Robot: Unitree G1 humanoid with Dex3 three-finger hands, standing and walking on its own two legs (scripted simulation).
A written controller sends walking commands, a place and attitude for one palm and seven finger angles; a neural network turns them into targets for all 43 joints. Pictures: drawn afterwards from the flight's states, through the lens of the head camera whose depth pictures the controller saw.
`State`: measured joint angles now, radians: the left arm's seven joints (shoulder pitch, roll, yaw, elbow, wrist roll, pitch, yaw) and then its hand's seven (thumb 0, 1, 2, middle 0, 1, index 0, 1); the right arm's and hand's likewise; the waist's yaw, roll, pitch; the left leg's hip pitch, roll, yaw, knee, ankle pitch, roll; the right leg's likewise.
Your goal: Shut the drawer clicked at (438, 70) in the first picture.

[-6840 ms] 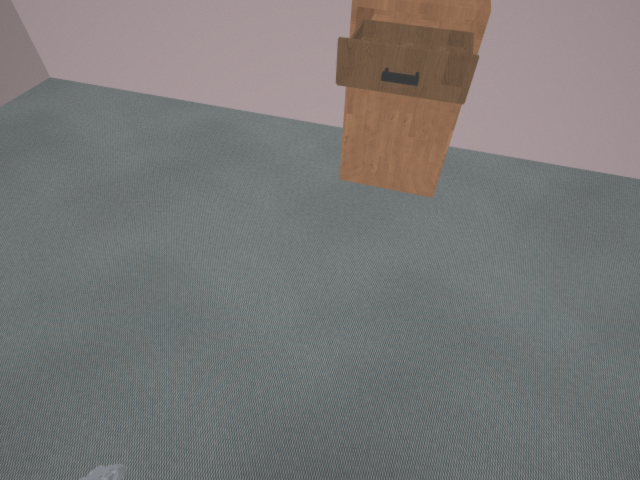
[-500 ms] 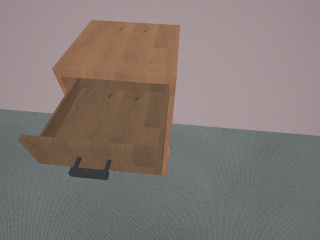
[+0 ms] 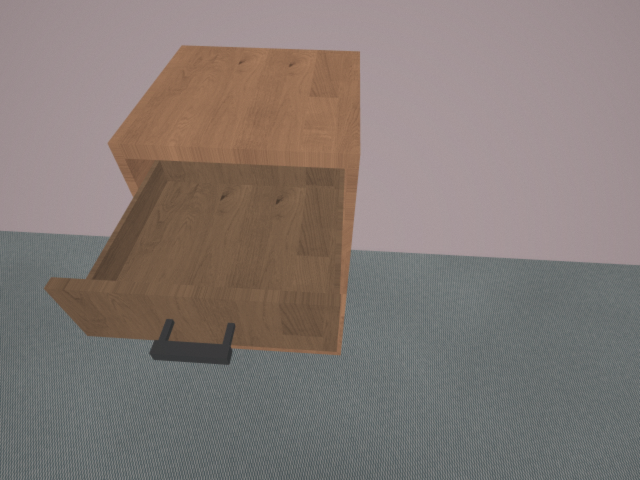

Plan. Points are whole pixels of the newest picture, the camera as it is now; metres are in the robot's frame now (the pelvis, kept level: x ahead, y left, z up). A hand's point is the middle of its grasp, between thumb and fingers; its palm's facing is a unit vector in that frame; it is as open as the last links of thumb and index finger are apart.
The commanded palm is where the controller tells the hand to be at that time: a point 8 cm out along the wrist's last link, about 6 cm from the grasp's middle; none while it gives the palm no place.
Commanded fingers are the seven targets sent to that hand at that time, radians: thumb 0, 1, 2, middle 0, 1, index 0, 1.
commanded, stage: look again from close up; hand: left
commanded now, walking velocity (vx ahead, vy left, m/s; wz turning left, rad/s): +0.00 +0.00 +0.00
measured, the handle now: (195, 339) +0.32 +0.21 -0.05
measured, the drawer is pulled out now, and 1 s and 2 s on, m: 0.30 0.30 0.30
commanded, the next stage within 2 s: raise the hand and make a fist in 0.30 s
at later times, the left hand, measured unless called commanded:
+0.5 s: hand out of the picture +0.08 +0.19 -0.11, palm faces +0.18 -0.96 -0.20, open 7.3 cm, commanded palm +0.09 +0.24 -0.06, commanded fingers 0.00 0.90 0.90 -0.32 -0.43 -0.32 -0.43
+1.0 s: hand out of the picture +0.12 +0.17 -0.02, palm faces +0.02 -1.00 -0.07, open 5.0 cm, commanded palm +0.10 +0.23 -0.02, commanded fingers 0.00 0.90 0.90 -0.82 -0.97 -0.82 -0.97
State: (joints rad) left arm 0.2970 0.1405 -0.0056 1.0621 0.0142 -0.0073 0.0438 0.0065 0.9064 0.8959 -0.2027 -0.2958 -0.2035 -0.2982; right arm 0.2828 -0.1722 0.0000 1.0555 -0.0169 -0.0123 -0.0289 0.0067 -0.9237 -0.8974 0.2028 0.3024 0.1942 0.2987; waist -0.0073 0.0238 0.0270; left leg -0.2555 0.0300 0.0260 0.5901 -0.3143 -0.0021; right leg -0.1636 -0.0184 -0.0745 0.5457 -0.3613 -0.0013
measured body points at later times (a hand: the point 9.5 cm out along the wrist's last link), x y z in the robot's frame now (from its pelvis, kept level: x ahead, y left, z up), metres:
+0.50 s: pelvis -0.01 +0.01 +0.00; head +0.00 +0.01 +0.45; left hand +0.07 +0.25 -0.09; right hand +0.03 -0.23 -0.14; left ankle +0.00 +0.12 -0.73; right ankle -0.04 -0.11 -0.73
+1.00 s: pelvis -0.07 -0.03 -0.09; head -0.03 -0.01 +0.36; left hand +0.11 +0.23 -0.02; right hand +0.16 -0.24 -0.13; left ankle +0.00 +0.12 -0.73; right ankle -0.04 -0.12 -0.73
